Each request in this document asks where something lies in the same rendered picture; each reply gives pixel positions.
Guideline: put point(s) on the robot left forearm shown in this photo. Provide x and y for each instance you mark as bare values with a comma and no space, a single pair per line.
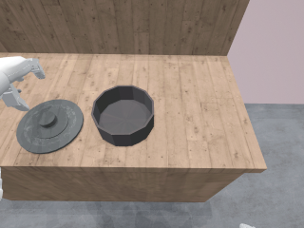
4,84

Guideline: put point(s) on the knob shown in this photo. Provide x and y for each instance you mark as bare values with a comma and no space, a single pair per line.
47,119

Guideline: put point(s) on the pot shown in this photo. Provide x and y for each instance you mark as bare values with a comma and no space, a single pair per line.
124,115

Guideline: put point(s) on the table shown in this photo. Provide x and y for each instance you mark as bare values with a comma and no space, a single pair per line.
175,50

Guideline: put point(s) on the lid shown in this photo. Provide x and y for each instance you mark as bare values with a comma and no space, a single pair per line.
40,140

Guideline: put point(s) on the left robot hand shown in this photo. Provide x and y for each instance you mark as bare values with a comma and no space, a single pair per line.
15,68

